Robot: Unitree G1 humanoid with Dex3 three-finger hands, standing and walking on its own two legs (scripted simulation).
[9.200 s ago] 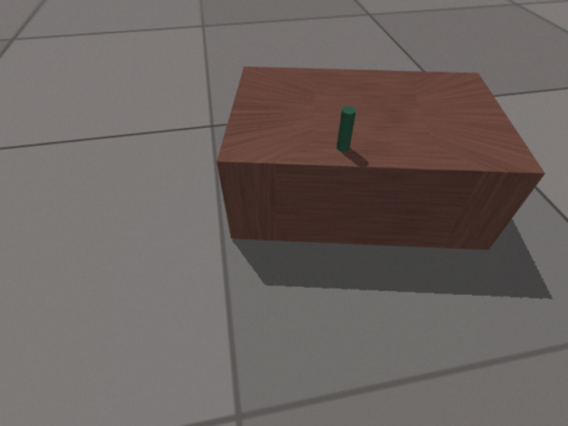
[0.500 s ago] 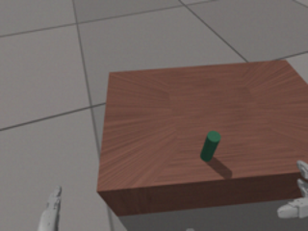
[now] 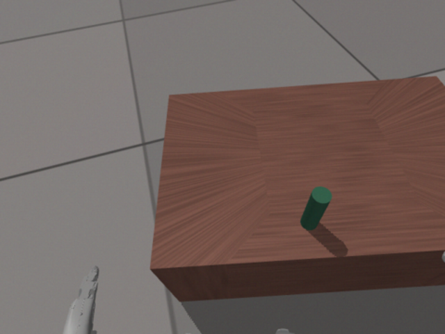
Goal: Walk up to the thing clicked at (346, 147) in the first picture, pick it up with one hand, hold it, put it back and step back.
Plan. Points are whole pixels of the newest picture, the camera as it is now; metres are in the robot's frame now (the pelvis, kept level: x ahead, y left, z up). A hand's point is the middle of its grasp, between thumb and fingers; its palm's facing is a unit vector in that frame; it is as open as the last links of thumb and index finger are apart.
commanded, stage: go down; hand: right
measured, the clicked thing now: (314, 209) +0.45 -0.21 -0.20
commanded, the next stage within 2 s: approach in 0.74 s
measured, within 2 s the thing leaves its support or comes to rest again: neither
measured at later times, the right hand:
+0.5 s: hand out of the picture +0.33 -0.38 +0.05, palm faces +0.20 +0.97 -0.10, open 17.4 cm
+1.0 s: hand out of the picture +0.36 -0.40 +0.06, palm faces +0.21 +0.98 -0.06, open 17.4 cm
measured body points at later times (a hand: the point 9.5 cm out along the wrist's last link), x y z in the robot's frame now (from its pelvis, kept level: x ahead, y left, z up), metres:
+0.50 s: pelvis -0.01 -0.01 +0.00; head +0.05 -0.04 +0.45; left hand +0.14 +0.26 -0.05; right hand +0.32 -0.43 +0.06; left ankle -0.01 +0.14 -0.70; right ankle +0.01 -0.14 -0.70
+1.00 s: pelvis -0.01 -0.01 +0.00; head +0.07 -0.05 +0.44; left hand +0.14 +0.25 -0.05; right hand +0.34 -0.45 +0.06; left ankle -0.01 +0.14 -0.70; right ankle +0.01 -0.14 -0.70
